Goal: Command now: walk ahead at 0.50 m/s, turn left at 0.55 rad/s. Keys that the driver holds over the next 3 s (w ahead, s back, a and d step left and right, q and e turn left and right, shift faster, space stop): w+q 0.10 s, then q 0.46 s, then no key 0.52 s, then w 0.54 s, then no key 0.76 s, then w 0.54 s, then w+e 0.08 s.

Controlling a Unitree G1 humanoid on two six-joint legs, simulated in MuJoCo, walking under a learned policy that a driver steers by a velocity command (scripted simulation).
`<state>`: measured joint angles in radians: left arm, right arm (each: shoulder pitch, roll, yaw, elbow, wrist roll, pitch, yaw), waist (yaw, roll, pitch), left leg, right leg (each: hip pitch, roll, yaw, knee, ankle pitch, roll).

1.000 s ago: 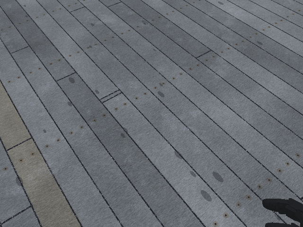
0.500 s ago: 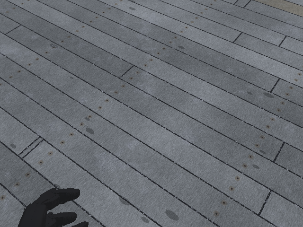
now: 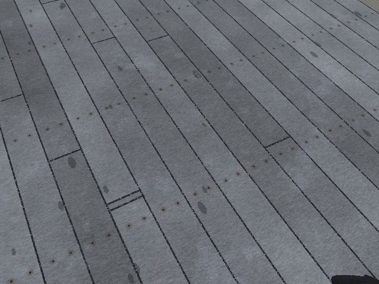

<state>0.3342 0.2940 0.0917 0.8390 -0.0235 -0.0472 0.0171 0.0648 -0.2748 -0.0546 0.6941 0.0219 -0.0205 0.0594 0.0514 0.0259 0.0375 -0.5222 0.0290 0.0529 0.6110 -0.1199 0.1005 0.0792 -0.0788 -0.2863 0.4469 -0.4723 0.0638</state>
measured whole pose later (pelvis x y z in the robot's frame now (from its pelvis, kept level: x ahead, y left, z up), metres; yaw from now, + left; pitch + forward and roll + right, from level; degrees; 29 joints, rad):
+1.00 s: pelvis +0.26 +0.04 +0.02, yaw +27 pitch -1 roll -1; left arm 0.17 0.27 0.03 0.82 0.02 0.00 0.00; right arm 0.19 -0.23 -0.02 0.70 -0.03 0.02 0.00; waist 0.03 -0.03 0.02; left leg -0.22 -0.02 -0.03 0.53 -0.29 0.02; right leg -0.28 -0.04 -0.02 0.47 -0.16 0.04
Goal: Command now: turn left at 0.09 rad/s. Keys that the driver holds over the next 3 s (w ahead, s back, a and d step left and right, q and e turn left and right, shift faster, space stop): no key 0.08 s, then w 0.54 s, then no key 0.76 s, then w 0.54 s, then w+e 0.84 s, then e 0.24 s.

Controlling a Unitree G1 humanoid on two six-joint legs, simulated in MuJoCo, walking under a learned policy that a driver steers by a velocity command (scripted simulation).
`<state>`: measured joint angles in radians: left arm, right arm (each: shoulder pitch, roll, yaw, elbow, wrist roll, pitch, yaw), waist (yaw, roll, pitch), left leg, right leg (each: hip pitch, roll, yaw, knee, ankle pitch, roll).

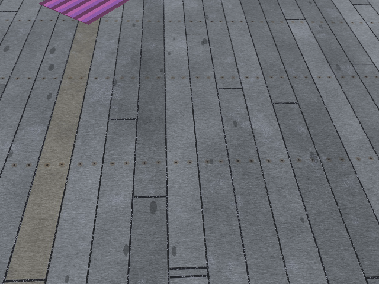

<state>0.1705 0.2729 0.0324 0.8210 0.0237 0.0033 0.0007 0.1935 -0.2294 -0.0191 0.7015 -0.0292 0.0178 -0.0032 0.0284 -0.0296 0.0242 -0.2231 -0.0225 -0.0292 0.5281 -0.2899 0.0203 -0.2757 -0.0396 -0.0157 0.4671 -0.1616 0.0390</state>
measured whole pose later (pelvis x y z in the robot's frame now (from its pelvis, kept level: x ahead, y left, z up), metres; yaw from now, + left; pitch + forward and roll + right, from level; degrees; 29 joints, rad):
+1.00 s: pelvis +0.34 -0.01 +0.00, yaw -1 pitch +1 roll +1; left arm 0.21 0.29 0.03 0.90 0.00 0.00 0.03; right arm 0.13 -0.24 -0.04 0.81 -0.03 -0.06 0.02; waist 0.01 -0.03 0.07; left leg -0.37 -0.05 0.06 0.42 -0.07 0.07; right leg -0.43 -0.06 0.04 0.95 -0.47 0.05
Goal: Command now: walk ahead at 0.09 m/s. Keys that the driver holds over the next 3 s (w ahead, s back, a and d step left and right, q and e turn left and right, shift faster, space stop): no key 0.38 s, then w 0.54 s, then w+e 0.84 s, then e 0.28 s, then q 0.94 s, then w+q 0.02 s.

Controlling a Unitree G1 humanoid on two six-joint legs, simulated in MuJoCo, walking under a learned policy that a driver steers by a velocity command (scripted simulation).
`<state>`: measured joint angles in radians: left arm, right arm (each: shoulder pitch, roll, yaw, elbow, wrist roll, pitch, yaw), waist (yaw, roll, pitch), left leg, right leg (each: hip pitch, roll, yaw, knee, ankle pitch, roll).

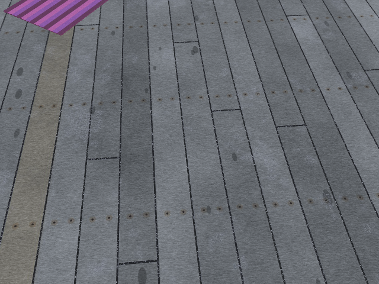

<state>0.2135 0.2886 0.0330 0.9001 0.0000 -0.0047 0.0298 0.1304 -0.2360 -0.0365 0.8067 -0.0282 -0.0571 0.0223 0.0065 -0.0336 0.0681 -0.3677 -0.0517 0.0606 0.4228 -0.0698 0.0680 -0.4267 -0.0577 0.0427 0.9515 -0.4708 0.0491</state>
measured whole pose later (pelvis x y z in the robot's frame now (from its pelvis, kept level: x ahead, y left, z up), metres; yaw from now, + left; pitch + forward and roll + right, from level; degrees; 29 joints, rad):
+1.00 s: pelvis +0.30 -0.01 +0.00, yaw +0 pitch +2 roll +0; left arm -0.06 0.23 0.03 0.83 -0.03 -0.08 -0.04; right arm 0.45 -0.23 -0.03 1.10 0.01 -0.08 -0.01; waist -0.09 -0.02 0.04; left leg 0.18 -0.03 0.04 0.15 -0.36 0.03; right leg -0.60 -0.03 -0.05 0.54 0.01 -0.05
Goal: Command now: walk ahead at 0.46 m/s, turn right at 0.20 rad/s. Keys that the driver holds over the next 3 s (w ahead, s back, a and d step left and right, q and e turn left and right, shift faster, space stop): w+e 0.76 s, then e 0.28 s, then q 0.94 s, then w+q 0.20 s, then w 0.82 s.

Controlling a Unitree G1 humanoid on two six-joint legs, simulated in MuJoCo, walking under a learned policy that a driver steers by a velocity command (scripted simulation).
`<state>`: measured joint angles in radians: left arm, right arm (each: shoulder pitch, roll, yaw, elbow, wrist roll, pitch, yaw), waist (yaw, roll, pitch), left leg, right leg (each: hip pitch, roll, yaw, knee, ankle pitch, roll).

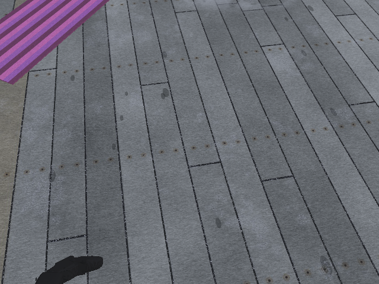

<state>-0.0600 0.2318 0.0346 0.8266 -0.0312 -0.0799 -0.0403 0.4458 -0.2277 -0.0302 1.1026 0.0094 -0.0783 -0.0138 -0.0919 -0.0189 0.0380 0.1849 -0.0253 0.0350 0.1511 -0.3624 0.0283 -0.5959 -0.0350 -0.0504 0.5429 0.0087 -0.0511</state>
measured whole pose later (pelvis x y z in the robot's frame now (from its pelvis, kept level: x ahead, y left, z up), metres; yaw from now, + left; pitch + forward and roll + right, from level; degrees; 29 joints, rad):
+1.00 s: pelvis +0.52 -0.09 +0.00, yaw -33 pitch +2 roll +2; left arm 0.08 0.28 0.07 0.63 -0.01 -0.02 -0.05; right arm 0.27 -0.30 -0.08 0.89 0.03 -0.06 -0.03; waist -0.08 -0.03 0.06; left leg -0.01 0.03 0.22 0.37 -0.38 -0.03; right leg -0.57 -0.04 -0.03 0.60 -0.06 -0.05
